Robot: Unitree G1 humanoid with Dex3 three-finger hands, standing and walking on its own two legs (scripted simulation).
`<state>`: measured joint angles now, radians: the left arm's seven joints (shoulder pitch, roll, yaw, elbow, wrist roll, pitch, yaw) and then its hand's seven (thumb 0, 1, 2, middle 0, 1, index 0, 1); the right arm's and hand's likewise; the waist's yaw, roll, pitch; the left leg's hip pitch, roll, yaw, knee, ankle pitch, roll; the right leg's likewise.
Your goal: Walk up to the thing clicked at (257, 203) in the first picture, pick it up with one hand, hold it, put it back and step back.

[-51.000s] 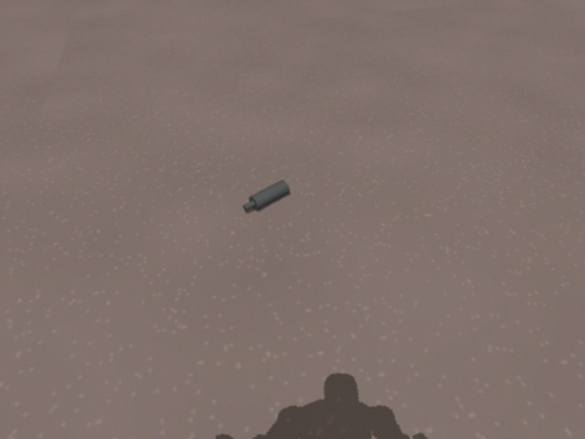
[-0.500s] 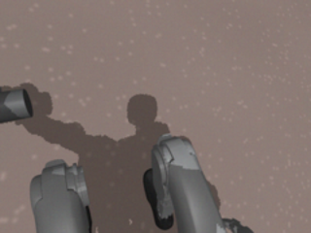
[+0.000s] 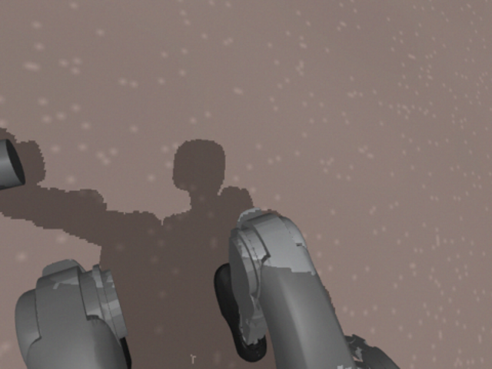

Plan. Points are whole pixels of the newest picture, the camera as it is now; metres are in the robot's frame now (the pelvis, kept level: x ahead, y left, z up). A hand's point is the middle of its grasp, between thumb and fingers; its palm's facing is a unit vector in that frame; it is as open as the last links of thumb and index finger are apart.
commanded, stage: rest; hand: left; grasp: from above
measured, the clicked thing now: out of the picture +0.46 +0.36 -0.25
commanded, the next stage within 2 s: open in 0.62 s
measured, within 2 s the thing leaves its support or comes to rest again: rests again in 1.06 s
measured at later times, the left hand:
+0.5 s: hand out of the picture +0.46 +0.33 -0.23, palm faces -0.45 -0.12 -0.89, open 10.1 cm
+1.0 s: hand out of the picture +0.46 +0.33 -0.23, palm faces -0.43 -0.12 -0.90, open 10.7 cm
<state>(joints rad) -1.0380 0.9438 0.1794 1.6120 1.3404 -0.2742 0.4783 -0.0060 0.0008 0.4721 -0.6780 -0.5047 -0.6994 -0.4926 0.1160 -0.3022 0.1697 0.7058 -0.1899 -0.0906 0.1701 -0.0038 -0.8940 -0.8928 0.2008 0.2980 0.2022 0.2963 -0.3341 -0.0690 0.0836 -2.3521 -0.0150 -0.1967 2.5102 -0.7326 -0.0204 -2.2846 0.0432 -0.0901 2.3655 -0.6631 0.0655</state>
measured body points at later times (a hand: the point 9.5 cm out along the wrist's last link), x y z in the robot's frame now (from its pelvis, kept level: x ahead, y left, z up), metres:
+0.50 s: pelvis +0.00 +0.01 -0.01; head +0.27 +0.12 +0.33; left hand +0.48 +0.33 -0.18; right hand +0.04 -0.26 -0.07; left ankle +0.06 +0.13 -0.28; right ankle +0.11 -0.13 -0.27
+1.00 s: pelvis -0.01 +0.01 -0.01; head +0.26 +0.12 +0.33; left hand +0.48 +0.33 -0.18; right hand +0.03 -0.26 -0.06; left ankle +0.06 +0.13 -0.28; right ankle +0.11 -0.13 -0.27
